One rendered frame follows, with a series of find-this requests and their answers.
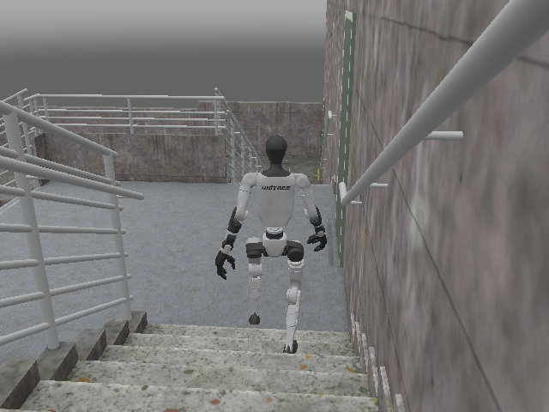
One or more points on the left robot thigh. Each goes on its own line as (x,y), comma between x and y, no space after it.
(254,250)

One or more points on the robot left forearm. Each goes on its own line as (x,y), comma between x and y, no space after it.
(231,234)

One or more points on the right robot hand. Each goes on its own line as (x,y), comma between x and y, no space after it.
(314,239)

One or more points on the left robot hand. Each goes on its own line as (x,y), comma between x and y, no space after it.
(219,261)

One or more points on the right robot upper arm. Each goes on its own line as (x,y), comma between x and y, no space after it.
(307,195)

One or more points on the robot right forearm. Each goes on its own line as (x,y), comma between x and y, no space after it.
(317,224)

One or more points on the robot head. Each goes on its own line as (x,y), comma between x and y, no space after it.
(276,147)

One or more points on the left robot upper arm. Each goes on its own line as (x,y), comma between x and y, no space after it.
(248,181)

